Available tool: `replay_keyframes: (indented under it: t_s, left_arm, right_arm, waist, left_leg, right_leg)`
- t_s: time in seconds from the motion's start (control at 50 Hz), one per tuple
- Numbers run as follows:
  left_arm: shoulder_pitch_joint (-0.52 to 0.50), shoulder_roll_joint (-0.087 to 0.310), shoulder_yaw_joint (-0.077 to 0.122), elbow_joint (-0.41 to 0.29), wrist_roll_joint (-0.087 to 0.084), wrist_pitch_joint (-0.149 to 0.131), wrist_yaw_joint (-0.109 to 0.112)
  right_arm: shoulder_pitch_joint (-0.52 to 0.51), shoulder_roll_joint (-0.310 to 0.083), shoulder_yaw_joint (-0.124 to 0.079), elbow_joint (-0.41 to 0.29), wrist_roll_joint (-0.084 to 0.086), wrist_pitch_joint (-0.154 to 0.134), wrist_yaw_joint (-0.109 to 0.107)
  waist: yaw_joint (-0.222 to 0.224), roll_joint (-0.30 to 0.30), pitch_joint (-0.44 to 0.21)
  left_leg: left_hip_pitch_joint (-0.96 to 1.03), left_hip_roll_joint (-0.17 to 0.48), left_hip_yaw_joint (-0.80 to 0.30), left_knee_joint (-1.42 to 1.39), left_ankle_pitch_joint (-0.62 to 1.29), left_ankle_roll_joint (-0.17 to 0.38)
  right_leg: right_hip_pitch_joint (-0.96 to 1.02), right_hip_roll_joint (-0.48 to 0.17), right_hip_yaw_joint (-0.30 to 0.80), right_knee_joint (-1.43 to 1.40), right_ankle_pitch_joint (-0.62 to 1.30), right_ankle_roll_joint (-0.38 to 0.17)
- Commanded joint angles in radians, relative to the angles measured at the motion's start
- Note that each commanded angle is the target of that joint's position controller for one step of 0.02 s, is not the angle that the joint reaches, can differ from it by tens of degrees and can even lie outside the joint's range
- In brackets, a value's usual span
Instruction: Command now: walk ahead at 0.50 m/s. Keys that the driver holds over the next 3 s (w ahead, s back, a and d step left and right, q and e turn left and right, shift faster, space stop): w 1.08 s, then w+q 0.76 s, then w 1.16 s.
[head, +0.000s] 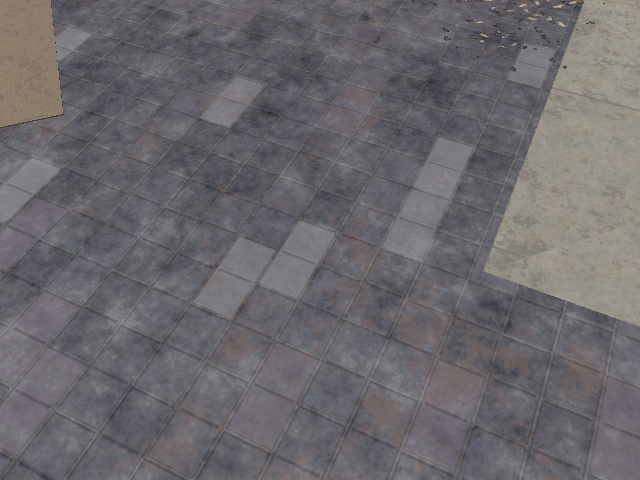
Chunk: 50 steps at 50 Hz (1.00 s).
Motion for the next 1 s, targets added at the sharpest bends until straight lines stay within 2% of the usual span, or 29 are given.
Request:
replay_keyframes:
  t_s: [0.02, 0.04, 0.06, 0.08, 0.1, 0.12, 0.14, 0.16, 0.2, 0.26, 0.3, 0.38, 0.44, 0.48, 0.52, 0.54, 0.56, 0.58, 0.6, 0.62, 0.64, 0.66, 0.68, 0.72, 0.76, 0.8, 0.86, 0.9, 1.0]
  left_arm:
    - [0.366, 0.153, 0.058, 0.069, 0.017, -0.031, 0.024]
    - [0.509, 0.256, 0.085, 0.086, 0.042, -0.035, 0.034]
    - [0.489, 0.275, 0.093, 0.089, 0.016, -0.017, 0.022]
    - [0.367, 0.231, 0.082, 0.071, -0.009, -0.010, 0.017]
    - [0.288, 0.160, 0.063, 0.056, -0.013, -0.015, 0.013]
    - [0.251, 0.115, 0.050, 0.059, -0.009, -0.022, 0.013]
    - [0.253, 0.086, 0.040, 0.074, -0.011, -0.030, 0.018]
    - [0.267, 0.071, 0.034, 0.088, -0.010, -0.037, 0.021]
    - [0.327, 0.093, 0.037, 0.112, -0.012, -0.052, 0.024]
    - [0.381, 0.120, 0.040, 0.128, -0.014, -0.056, 0.025]
    - [0.419, 0.114, 0.035, 0.136, -0.015, -0.053, 0.024]
    - [0.487, 0.115, 0.030, 0.153, -0.014, -0.052, 0.027]
    - [0.537, 0.117, 0.028, 0.173, -0.007, -0.049, 0.034]
    - [0.548, 0.124, 0.030, 0.184, 0.000, -0.045, 0.040]
    - [0.521, 0.137, 0.034, 0.185, 0.004, -0.043, 0.045]
    - [0.504, 0.147, 0.037, 0.184, 0.005, -0.042, 0.047]
    - [0.489, 0.154, 0.038, 0.183, 0.003, -0.038, 0.045]
    - [0.473, 0.146, 0.034, 0.175, -0.005, -0.037, 0.043]
    - [0.497, 0.086, 0.017, 0.135, -0.030, -0.039, 0.035]
    - [0.585, 0.054, 0.020, 0.141, -0.044, -0.036, 0.028]
    - [0.480, 0.126, 0.040, 0.132, -0.018, -0.028, 0.031]
    - [0.406, 0.117, 0.040, 0.106, -0.013, -0.034, 0.025]
    - [0.380, 0.097, 0.039, 0.104, -0.011, -0.034, 0.022]
    - [0.408, 0.066, 0.036, 0.114, 0.011, -0.010, 0.011]
    - [0.395, 0.055, 0.037, 0.107, 0.015, 0.007, 0.001]
    - [0.320, 0.060, 0.038, 0.079, 0.016, 0.017, -0.003]
    - [0.183, 0.071, 0.036, 0.031, 0.010, 0.021, -0.007]
    - [0.108, 0.063, 0.029, 0.005, 0.004, 0.018, -0.008]
    - [-0.028, 0.059, 0.018, -0.044, -0.002, 0.011, -0.006]
  right_arm:
    - [-0.011, -0.151, -0.025, -0.038, 0.007, -0.001, -0.005]
    - [0.037, -0.078, -0.007, -0.077, 0.039, -0.002, 0.005]
    - [0.085, -0.095, -0.022, -0.069, 0.042, -0.002, 0.010]
    - [0.001, -0.137, -0.035, -0.083, 0.021, 0.004, 0.008]
    - [-0.077, -0.121, -0.031, -0.104, 0.014, -0.001, 0.013]
    - [-0.101, -0.099, -0.030, -0.107, 0.012, 0.000, 0.016]
    - [-0.100, -0.091, -0.031, -0.110, -0.005, 0.012, 0.020]
    - [-0.077, -0.070, -0.028, -0.099, -0.012, 0.026, 0.026]
    - [-0.090, -0.062, -0.029, -0.107, -0.015, 0.042, 0.035]
    - [-0.216, -0.074, -0.030, -0.153, -0.014, 0.055, 0.041]
    - [-0.306, -0.078, -0.028, -0.184, -0.009, 0.056, 0.043]
    - [-0.442, -0.060, -0.013, -0.230, 0.002, 0.050, 0.044]
    - [-0.516, -0.065, -0.009, -0.257, 0.003, 0.045, 0.042]
    - [-0.540, -0.075, -0.011, -0.274, 0.003, 0.039, 0.040]
    - [-0.504, -0.086, -0.016, -0.272, 0.004, 0.029, 0.036]
    - [-0.438, -0.098, -0.024, -0.253, 0.003, 0.024, 0.030]
    - [-0.312, -0.114, -0.035, -0.211, 0.001, 0.017, 0.022]
    - [-0.137, -0.148, -0.051, -0.155, -0.013, 0.006, 0.013]
    - [0.022, -0.247, -0.077, -0.131, -0.039, 0.001, 0.002]
    - [0.019, -0.290, -0.089, -0.126, -0.026, 0.012, 0.014]
    - [-0.092, -0.236, -0.078, -0.140, 0.007, 0.021, 0.019]
    - [-0.189, -0.171, -0.059, -0.158, 0.014, 0.019, 0.023]
    - [-0.233, -0.125, -0.045, -0.159, 0.009, 0.013, 0.025]
    - [-0.222, -0.078, -0.029, -0.133, 0.014, 0.001, 0.018]
    - [-0.160, -0.097, -0.030, -0.106, 0.015, -0.015, 0.014]
    - [-0.124, -0.126, -0.034, -0.093, 0.016, -0.020, 0.012]
    - [-0.068, -0.122, -0.029, -0.081, 0.016, -0.017, 0.013]
    - [-0.039, -0.119, -0.025, -0.075, 0.016, -0.016, 0.013]
    - [0.045, -0.127, -0.023, -0.046, 0.009, -0.014, 0.004]
  waist:
    - [0.204, 0.050, -0.163]
    - [0.213, -0.114, -0.306]
    - [0.178, -0.207, -0.374]
    - [0.133, -0.080, -0.222]
    - [0.118, -0.024, -0.103]
    - [0.084, -0.006, -0.041]
    - [0.057, -0.027, -0.019]
    - [0.039, -0.036, -0.021]
    - [0.029, -0.036, -0.025]
    - [0.043, -0.033, 0.012]
    - [0.064, -0.035, 0.030]
    - [0.102, -0.044, 0.039]
    - [0.126, -0.051, 0.048]
    - [0.124, -0.053, 0.055]
    - [0.092, -0.059, 0.039]
    - [0.061, -0.067, 0.004]
    - [0.008, -0.057, -0.059]
    - [-0.062, -0.029, -0.153]
    - [-0.090, 0.105, -0.291]
    - [-0.039, 0.247, -0.366]
    - [-0.007, 0.085, -0.230]
    - [0.020, 0.057, -0.102]
    - [0.049, 0.036, -0.046]
    - [0.095, 0.070, -0.022]
    - [0.104, 0.067, -0.022]
    - [0.101, 0.065, 0.001]
    - [0.071, 0.066, 0.032]
    - [0.054, 0.067, 0.039]
    - [0.012, 0.080, 0.050]
  left_leg:
    - [-0.166, 0.217, -0.037, 0.459, 0.882, 0.086]
    - [-0.468, 0.109, 0.024, 0.816, 0.442, 0.044]
    - [-0.673, -0.027, -0.059, 1.062, -0.141, 0.038]
    - [-0.754, 0.051, -0.132, 1.103, -0.063, 0.050]
    - [-0.762, 0.088, -0.129, 1.060, 0.017, 0.050]
    - [-0.725, 0.123, -0.124, 0.990, 0.067, 0.049]
    - [-0.678, 0.144, -0.125, 0.934, 0.089, 0.039]
    - [-0.637, 0.149, -0.118, 0.908, 0.102, 0.029]
    - [-0.644, 0.150, -0.096, 0.876, 0.128, 0.012]
    - [-0.748, 0.174, -0.071, 0.782, 0.223, -0.015]
    - [-0.795, 0.178, -0.055, 0.689, 0.286, -0.029]
    - [-0.776, 0.150, -0.016, 0.488, 0.374, -0.031]
    - [-0.781, 0.127, 0.002, 0.401, 0.370, -0.011]
    - [-0.780, 0.115, 0.002, 0.360, 0.322, 0.011]
    - [-0.696, 0.085, 0.014, 0.314, 0.250, 0.044]
    - [-0.599, 0.053, 0.027, 0.295, 0.213, 0.063]
    - [-0.454, 0.020, 0.041, 0.246, 0.220, 0.085]
    - [-0.210, 0.054, 0.001, 0.211, 0.266, 0.117]
    - [0.082, 0.317, -0.318, 0.192, 0.181, 0.193]
    - [0.208, 0.503, -0.738, 0.059, 0.197, 0.308]
    - [0.082, 0.438, -0.646, 0.033, 0.087, 0.263]
    - [-0.076, 0.402, -0.506, -0.006, 0.103, 0.230]
    - [-0.178, 0.352, -0.411, -0.045, 0.167, 0.194]
    - [-0.286, 0.285, -0.282, -0.082, 0.273, 0.151]
    - [-0.296, 0.269, -0.235, -0.095, 0.373, 0.158]
    - [-0.287, 0.260, -0.201, -0.121, 0.391, 0.164]
    - [-0.245, 0.243, -0.167, -0.142, 0.435, 0.158]
    - [-0.221, 0.229, -0.140, -0.139, 0.486, 0.148]
    - [-0.093, 0.251, -0.113, -0.107, 0.598, 0.148]
  right_leg:
    - [0.448, 0.005, 0.033, -0.082, -0.013, -0.076]
    - [0.742, -0.276, 0.410, -0.117, -0.129, -0.164]
    - [0.810, -0.408, 0.781, -0.261, -0.132, -0.252]
    - [0.682, -0.363, 0.650, -0.274, -0.194, -0.222]
    - [0.533, -0.324, 0.520, -0.310, -0.163, -0.196]
    - [0.427, -0.273, 0.423, -0.348, -0.104, -0.154]
    - [0.358, -0.233, 0.354, -0.367, -0.037, -0.125]
    - [0.325, -0.207, 0.302, -0.380, 0.007, -0.111]
    - [0.322, -0.191, 0.253, -0.392, 0.111, -0.117]
    - [0.346, -0.175, 0.208, -0.430, 0.133, -0.119]
    - [0.378, -0.162, 0.184, -0.439, 0.176, -0.112]
    - [0.442, -0.149, 0.139, -0.427, 0.282, -0.094]
    - [0.537, -0.171, 0.133, -0.400, 0.346, -0.101]
    - [0.600, -0.197, 0.135, -0.366, 0.412, -0.105]
    - [0.625, -0.208, 0.117, -0.292, 0.582, -0.091]
    - [0.623, -0.204, 0.105, -0.214, 0.719, -0.079]
    - [0.610, -0.184, 0.086, -0.069, 0.793, -0.064]
    - [0.489, -0.145, 0.056, 0.134, 0.677, -0.044]
    - [0.215, -0.061, 0.005, 0.468, 0.273, -0.011]
    - [-0.048, 0.108, 0.053, 0.747, -0.437, 0.007]
    - [-0.128, 0.030, 0.153, 0.788, -0.347, -0.009]
    - [-0.136, -0.007, 0.146, 0.742, -0.252, -0.010]
    - [-0.100, -0.039, 0.140, 0.684, -0.196, -0.008]
    - [-0.014, -0.068, 0.129, 0.606, -0.159, 0.015]
    - [-0.017, -0.070, 0.108, 0.577, -0.139, 0.033]
    - [-0.085, -0.087, 0.091, 0.524, -0.082, 0.052]
    - [-0.172, -0.101, 0.069, 0.395, 0.016, 0.075]
    - [-0.169, -0.091, 0.050, 0.283, 0.068, 0.082]
    - [-0.152, -0.051, 0.013, 0.100, 0.105, 0.058]
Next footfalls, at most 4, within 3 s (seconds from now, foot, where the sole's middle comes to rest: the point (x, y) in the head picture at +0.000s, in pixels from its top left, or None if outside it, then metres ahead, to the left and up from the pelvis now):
0.02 right None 0.18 -0.09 -0.76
0.58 left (281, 470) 0.48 0.08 -0.76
1.14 right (355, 331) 0.78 -0.10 -0.76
1.70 left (264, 253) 1.03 0.11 -0.76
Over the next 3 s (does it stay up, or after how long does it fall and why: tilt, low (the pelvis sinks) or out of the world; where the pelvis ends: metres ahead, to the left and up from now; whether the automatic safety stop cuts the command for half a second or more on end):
stays up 1.53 0.34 0.02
